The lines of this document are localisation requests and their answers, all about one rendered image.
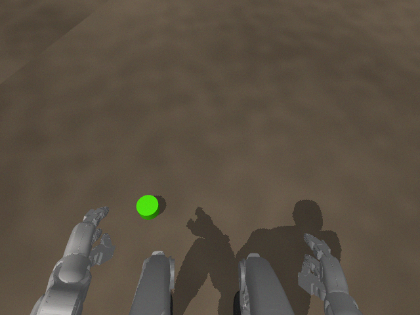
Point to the left robot arm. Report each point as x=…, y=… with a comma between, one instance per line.
x=67, y=287

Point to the left robot hand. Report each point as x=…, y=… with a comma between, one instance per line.
x=85, y=234

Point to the right robot hand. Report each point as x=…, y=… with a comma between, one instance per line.
x=328, y=274

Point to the tin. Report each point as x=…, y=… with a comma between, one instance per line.
x=148, y=207

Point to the right robot arm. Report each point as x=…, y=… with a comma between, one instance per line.
x=339, y=303

